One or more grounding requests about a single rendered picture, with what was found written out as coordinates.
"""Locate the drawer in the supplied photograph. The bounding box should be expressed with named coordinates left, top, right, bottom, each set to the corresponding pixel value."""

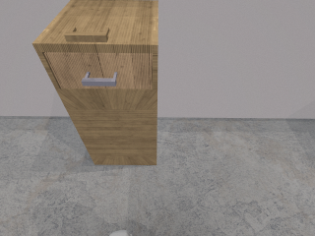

left=44, top=52, right=153, bottom=89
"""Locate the cabinet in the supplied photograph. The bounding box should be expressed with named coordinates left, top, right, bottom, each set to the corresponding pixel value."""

left=32, top=0, right=158, bottom=165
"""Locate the handle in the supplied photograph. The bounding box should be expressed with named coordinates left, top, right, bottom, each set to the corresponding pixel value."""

left=81, top=72, right=118, bottom=87
left=64, top=31, right=108, bottom=42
